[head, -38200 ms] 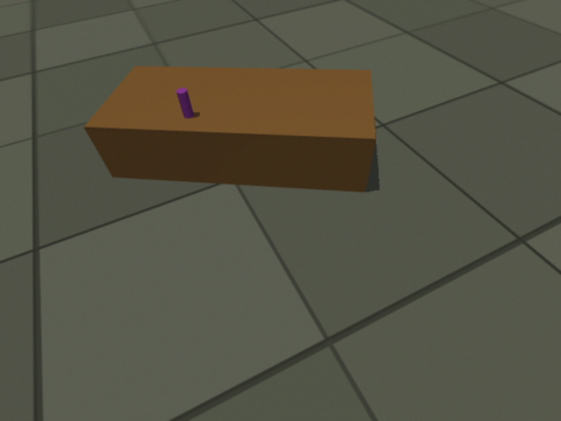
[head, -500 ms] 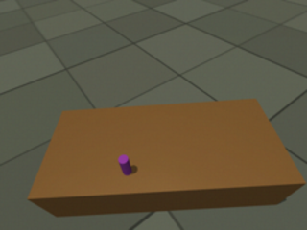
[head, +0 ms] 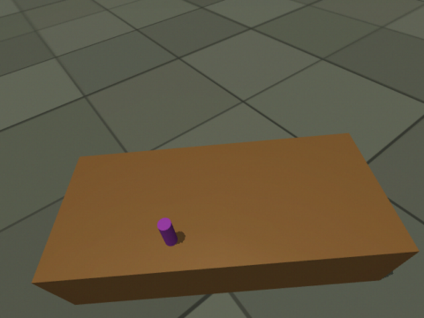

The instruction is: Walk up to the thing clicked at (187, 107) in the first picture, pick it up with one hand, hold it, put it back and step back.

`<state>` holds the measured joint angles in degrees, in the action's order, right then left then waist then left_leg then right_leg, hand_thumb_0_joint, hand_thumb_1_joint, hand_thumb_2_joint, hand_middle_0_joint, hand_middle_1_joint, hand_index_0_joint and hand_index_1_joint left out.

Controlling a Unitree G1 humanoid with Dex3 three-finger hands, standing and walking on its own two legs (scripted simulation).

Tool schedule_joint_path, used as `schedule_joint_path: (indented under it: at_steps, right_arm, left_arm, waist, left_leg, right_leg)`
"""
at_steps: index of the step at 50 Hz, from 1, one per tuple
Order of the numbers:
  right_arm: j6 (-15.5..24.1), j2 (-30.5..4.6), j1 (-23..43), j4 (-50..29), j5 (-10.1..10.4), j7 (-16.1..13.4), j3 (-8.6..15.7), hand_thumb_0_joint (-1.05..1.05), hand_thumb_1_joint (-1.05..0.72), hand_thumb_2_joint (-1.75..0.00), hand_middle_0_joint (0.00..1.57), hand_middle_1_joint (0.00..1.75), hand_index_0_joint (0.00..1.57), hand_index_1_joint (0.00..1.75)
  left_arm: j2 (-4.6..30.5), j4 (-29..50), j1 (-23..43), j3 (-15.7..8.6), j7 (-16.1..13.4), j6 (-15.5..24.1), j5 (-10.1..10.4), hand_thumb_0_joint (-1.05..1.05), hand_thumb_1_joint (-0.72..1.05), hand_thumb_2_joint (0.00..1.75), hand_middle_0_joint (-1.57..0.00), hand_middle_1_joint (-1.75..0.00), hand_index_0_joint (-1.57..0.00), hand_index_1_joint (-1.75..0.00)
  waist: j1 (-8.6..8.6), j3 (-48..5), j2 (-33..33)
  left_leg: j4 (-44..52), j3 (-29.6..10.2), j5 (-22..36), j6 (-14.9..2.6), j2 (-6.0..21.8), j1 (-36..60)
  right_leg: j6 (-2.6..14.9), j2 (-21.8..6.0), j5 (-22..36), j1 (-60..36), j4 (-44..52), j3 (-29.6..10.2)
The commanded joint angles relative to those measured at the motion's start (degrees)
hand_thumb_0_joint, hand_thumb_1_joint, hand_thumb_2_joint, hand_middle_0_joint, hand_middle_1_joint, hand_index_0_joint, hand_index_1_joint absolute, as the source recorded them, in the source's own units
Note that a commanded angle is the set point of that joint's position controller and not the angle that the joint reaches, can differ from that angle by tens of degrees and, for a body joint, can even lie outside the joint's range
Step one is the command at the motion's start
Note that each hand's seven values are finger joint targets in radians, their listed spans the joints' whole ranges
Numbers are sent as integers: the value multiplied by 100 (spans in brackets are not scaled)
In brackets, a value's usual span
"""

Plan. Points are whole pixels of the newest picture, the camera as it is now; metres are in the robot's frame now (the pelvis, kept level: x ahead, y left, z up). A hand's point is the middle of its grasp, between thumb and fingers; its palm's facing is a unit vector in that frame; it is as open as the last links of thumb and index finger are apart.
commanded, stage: stand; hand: left
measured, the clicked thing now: (167, 232) +0.48 +0.22 -0.39
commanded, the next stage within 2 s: step back in 1.06 s
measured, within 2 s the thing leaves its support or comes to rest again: neither
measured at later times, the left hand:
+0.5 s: hand out of the picture +0.10 +0.24 -0.15, palm faces -0.02 -0.94 -0.35, open 7.4 cm
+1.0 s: hand out of the picture +0.09 +0.24 -0.15, palm faces -0.03 -0.94 -0.35, open 7.4 cm
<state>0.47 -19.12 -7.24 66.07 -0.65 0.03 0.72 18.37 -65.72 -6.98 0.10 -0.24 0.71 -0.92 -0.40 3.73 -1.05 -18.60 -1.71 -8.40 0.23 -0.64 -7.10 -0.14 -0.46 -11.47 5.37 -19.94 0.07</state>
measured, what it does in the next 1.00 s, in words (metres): stands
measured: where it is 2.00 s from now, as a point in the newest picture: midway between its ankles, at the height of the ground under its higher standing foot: outside the picture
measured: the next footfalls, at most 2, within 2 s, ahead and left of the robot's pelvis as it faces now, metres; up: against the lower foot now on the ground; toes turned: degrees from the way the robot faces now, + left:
left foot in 1.36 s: -0.01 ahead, +0.13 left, +0.00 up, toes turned -2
right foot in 1.76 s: -0.07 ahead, -0.08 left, +0.00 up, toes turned +0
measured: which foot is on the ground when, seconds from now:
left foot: down 0.00-1.00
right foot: down 0.00-1.00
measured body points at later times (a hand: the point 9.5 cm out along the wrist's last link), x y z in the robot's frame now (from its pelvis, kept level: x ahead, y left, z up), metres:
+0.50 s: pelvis +0.02 -0.01 +0.00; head +0.03 -0.02 +0.45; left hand +0.10 +0.29 -0.13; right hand +0.09 -0.31 -0.14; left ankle +0.02 +0.12 -0.75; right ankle +0.00 -0.12 -0.75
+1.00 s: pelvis +0.01 -0.01 +0.00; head +0.02 -0.02 +0.45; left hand +0.09 +0.28 -0.13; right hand +0.08 -0.31 -0.14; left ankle +0.02 +0.12 -0.75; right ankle +0.00 -0.12 -0.75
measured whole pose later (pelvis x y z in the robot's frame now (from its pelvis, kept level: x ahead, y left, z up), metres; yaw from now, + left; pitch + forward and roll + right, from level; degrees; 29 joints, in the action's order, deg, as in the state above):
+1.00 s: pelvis +0.01 -0.01 +0.00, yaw -1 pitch -3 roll +0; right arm 0.5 -19.9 -6.5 65.6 -0.5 0.0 0.3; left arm 19.2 -65.0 -6.5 -0.2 0.0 0.6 -0.7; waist -0.4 3.3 -0.8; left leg -17.1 -1.6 -8.8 1.4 0.8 -5.4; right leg 1.0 1.0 -11.4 3.7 -18.0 -0.1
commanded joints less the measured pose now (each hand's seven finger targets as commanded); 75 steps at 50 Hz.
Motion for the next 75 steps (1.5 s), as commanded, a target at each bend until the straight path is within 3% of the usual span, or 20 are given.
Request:
schedule_joint_path:
  at_steps: [1,4,13,20,48,52,53,54,57,60,62,65,66,67,68,69,70,71,72,75]
  right_arm:
    - [122,-1172,205,-337,-14,-97,195,0,-90,-90,20,30,20,30]
    - [123,-1168,237,-344,-4,-108,194,0,-90,-90,20,30,20,30]
    - [116,-1180,255,-321,-12,-114,169,0,-90,-90,20,30,20,30]
    - [131,-1195,252,-352,-6,-122,169,0,-90,-90,20,30,20,30]
    - [123,-1236,278,-408,2,-94,161,0,-90,-90,20,30,20,30]
    - [117,-1245,251,-387,6,-93,167,0,-90,-90,20,30,20,30]
    - [16,-1529,489,-529,23,-64,292,0,-90,-90,20,30,20,30]
    - [-16,-1443,391,-625,77,-67,292,0,-90,-90,20,30,20,30]
    - [-80,-1320,147,-781,111,-51,314,0,-90,-90,20,30,20,30]
    - [-207,-1326,-73,-942,45,-26,424,0,-90,-90,20,30,20,30]
    - [-260,-1348,-322,-1035,22,-5,458,0,-90,-90,20,30,20,30]
    - [-195,-1352,-452,-1138,52,-8,499,0,-90,-90,20,30,20,30]
    - [-144,-1332,-443,-1173,27,-26,493,0,-90,-90,20,30,20,30]
    - [-101,-1530,-295,-1254,-56,-49,547,0,-90,-90,20,30,20,30]
    - [-74,-1852,-272,-1309,-90,-56,624,0,-90,-90,20,30,20,30]
    - [-56,-1872,-336,-1351,-151,-72,628,0,-90,-90,20,30,20,30]
    - [-36,-1914,-420,-1381,-101,-107,632,0,-90,-90,20,30,20,30]
    - [-49,-2014,-356,-1479,-104,-131,670,0,-90,-90,20,30,20,30]
    - [-66,-1949,-102,-1577,-66,-163,666,0,-90,-90,20,30,20,30]
    - [-54,-1601,131,-1731,-119,-243,559,0,-90,-90,20,30,20,30]
  left_arm:
    - [1206,280,179,-256,-92,119,16,0,90,90,-20,-30,-20,-30]
    - [1208,281,219,-265,-101,123,22,0,90,90,-20,-30,-20,-30]
    - [1237,288,290,-294,-87,110,33,0,90,90,-20,-30,-20,-30]
    - [1245,328,323,-303,-94,116,32,0,90,90,-20,-30,-20,-30]
    - [1350,421,308,-292,-68,134,36,0,90,90,-20,-30,-20,-30]
    - [1332,410,277,-275,-68,116,31,0,90,90,-20,-30,-20,-30]
    - [1742,516,291,-582,-83,46,127,0,90,90,-20,-30,-20,-30]
    - [1744,606,175,-594,-100,22,145,0,90,90,-20,-30,-20,-30]
    - [1803,880,223,-670,-105,-15,126,0,90,90,-20,-30,-20,-30]
    - [1842,1284,625,-701,-114,-68,3,0,90,90,-20,-30,-20,-30]
    - [1856,1495,815,-713,-99,-106,-57,0,90,90,-20,-30,-20,-30]
    - [1680,1668,913,-652,-113,-162,-36,0,90,90,-20,-30,-20,-30]
    - [1634,1687,782,-631,-109,-207,0,0,90,90,-20,-30,-20,-30]
    - [1469,1751,701,-599,-98,-259,76,0,90,90,-20,-30,-20,-30]
    - [1292,1833,698,-577,-125,-275,127,0,90,90,-20,-30,-20,-30]
    - [1247,1795,552,-594,-165,-332,93,0,90,90,-20,-30,-20,-30]
    - [1225,1817,409,-568,-185,-352,58,0,90,90,-20,-30,-20,-30]
    - [1188,1798,380,-545,-215,-347,56,0,90,90,-20,-30,-20,-30]
    - [1339,1762,434,-595,-229,-354,37,0,90,90,-20,-30,-20,-30]
    - [1418,1764,108,-625,-190,-377,105,0,90,90,-20,-30,-20,-30]
  waist:
    - [43,-431,147]
    - [38,-555,171]
    - [28,-450,104]
    - [29,-647,110]
    - [7,-524,94]
    - [4,-371,148]
    - [34,258,190]
    - [20,40,233]
    - [-45,-425,502]
    - [-87,-610,1045]
    - [-164,-573,1198]
    - [-209,-653,970]
    - [-196,-637,612]
    - [-128,-677,-136]
    - [-103,-706,-855]
    - [-68,-685,-741]
    - [-104,-835,-535]
    - [-173,-892,-839]
    - [-119,-841,-843]
    - [134,-719,-648]
  left_leg:
    - [270,-580,596,-161,687,152]
    - [193,-523,958,-160,716,282]
    - [247,-502,768,-110,725,230]
    - [184,-457,1256,-125,771,357]
    - [268,-423,817,-119,767,351]
    - [321,-461,616,-83,770,283]
    - [-380,-481,1384,-269,636,-291]
    - [-707,-338,1472,-283,550,-271]
    - [-1498,-109,930,-218,184,-347]
    - [-2751,-116,-1692,-239,-184,-568]
    - [-3120,-248,-2117,-305,-97,-617]
    - [-1980,-117,-1057,-300,-8,-689]
    - [-996,-129,365,-284,156,-624]
    - [-548,-837,1885,-437,689,-406]
    - [-439,-1677,3293,-733,1313,82]
    - [-531,-1989,3718,-1081,1656,356]
    - [-805,-1870,4537,-1282,1808,586]
    - [-645,-2077,4146,-1185,1874,417]
    - [-568,-1937,3599,-1252,1849,226]
    - [-850,-1130,3442,-978,1286,524]
  right_leg:
    - [103,-661,595,-15,459,-580]
    - [89,-676,1022,-108,402,-565]
    - [93,-661,884,-78,466,-580]
    - [96,-682,1407,-247,374,-543]
    - [144,-662,1065,-101,496,-621]
    - [131,-619,741,30,548,-596]
    - [188,-574,1707,418,117,-664]
    - [310,-649,2063,349,-5,-693]
    - [764,-1081,2426,282,-5,-1075]
    - [1361,-1762,2404,638,-43,-1564]
    - [1450,-1860,2277,1012,-263,-1462]
    - [1005,-1399,2300,646,-977,-1038]
    - [748,-1072,2012,519,-1384,-821]
    - [458,-420,1410,787,-2097,-493]
    - [239,352,-57,1501,-2864,-268]
    - [212,630,-2255,1991,-3518,-663]
    - [207,633,-2559,2102,-3979,-859]
    - [183,641,-2556,2181,-4157,-1087]
    - [214,622,-2397,2101,-4424,-1239]
    - [110,605,-1686,2326,-4657,-1127]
